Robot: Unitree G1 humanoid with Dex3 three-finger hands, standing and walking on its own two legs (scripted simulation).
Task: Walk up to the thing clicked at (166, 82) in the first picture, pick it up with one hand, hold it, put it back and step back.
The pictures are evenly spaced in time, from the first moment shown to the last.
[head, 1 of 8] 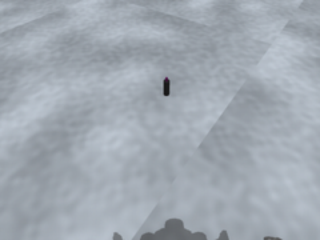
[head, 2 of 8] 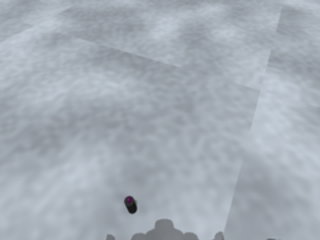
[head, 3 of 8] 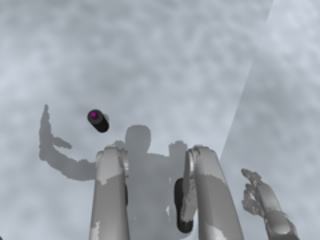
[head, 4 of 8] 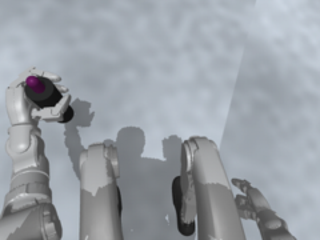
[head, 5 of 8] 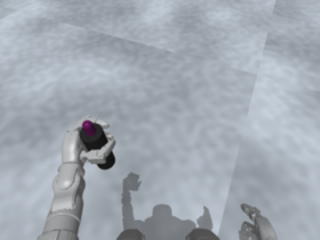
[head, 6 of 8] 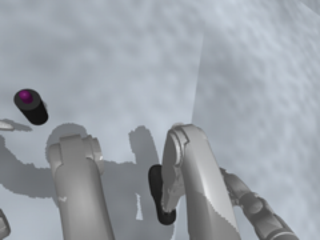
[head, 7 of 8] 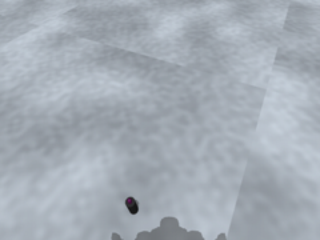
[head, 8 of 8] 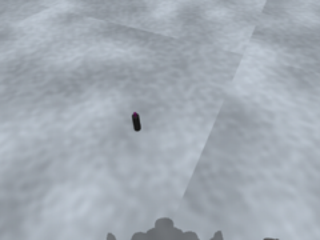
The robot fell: no
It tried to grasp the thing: yes
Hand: left
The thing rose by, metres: 0.68
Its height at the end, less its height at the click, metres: +0.00
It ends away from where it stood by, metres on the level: 0.01
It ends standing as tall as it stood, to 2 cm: yes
